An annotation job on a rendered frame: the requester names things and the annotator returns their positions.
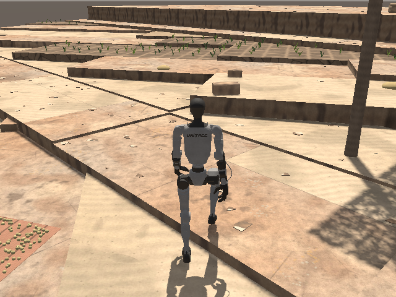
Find robot left hand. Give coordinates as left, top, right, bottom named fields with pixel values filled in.
left=174, top=166, right=189, bottom=176

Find robot right hand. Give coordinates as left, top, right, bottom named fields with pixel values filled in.
left=213, top=184, right=228, bottom=202

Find robot right upper arm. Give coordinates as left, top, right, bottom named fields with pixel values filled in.
left=210, top=124, right=223, bottom=160

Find robot left upper arm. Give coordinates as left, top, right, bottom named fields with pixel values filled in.
left=173, top=124, right=185, bottom=158

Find robot right foot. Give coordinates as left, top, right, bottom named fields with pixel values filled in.
left=208, top=214, right=217, bottom=225

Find robot left forearm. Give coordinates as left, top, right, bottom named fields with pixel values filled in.
left=171, top=151, right=181, bottom=170

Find robot right forearm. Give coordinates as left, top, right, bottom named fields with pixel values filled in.
left=217, top=151, right=228, bottom=185

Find right robot shin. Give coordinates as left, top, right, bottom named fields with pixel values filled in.
left=210, top=179, right=220, bottom=217

